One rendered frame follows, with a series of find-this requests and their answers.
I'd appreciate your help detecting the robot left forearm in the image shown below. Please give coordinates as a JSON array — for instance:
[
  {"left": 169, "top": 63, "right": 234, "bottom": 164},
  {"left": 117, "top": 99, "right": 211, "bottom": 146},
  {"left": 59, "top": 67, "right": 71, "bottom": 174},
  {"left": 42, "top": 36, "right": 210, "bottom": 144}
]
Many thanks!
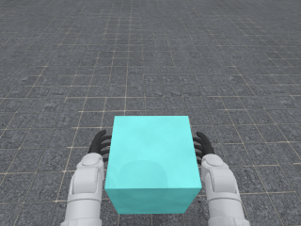
[{"left": 60, "top": 153, "right": 104, "bottom": 226}]

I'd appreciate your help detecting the right robot hand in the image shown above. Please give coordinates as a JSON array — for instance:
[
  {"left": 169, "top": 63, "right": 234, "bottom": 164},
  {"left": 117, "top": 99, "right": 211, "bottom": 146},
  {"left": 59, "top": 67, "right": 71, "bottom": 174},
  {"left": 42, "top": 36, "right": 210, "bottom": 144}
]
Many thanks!
[{"left": 192, "top": 131, "right": 215, "bottom": 165}]

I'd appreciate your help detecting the carton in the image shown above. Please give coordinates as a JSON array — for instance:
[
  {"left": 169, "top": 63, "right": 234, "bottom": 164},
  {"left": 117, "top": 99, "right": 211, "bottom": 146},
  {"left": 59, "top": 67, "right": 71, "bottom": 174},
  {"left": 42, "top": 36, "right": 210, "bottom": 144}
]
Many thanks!
[{"left": 104, "top": 116, "right": 202, "bottom": 215}]

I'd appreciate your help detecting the left robot hand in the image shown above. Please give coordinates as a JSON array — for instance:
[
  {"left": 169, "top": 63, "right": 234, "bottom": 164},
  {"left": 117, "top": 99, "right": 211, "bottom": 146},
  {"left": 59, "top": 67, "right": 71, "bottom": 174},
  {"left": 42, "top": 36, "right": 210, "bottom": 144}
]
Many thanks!
[{"left": 87, "top": 129, "right": 112, "bottom": 162}]

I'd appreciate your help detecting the robot right forearm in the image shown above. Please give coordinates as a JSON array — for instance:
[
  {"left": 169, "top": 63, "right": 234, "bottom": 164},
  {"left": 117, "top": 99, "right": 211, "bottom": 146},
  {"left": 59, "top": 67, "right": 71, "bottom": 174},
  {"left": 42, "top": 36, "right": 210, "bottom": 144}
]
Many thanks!
[{"left": 201, "top": 153, "right": 250, "bottom": 226}]

